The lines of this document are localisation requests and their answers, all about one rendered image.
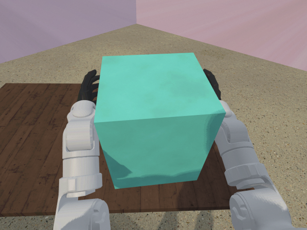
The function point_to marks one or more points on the table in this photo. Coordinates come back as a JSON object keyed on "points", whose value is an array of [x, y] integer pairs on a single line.
{"points": [[33, 117]]}

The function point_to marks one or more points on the carton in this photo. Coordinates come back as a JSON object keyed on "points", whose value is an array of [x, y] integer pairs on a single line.
{"points": [[156, 117]]}

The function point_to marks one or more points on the left robot forearm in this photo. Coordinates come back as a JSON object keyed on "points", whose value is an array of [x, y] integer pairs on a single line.
{"points": [[80, 151]]}

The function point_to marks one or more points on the robot right upper arm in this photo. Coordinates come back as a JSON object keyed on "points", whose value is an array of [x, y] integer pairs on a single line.
{"points": [[259, 209]]}

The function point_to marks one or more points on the right robot forearm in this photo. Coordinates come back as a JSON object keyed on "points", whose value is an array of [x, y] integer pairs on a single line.
{"points": [[241, 163]]}

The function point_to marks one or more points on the robot right hand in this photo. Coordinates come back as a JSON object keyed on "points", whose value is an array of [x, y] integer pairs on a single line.
{"points": [[211, 78]]}

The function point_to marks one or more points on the robot left upper arm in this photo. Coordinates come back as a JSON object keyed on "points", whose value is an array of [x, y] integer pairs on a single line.
{"points": [[89, 214]]}

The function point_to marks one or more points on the robot left hand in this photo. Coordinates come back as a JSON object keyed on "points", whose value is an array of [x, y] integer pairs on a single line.
{"points": [[86, 90]]}

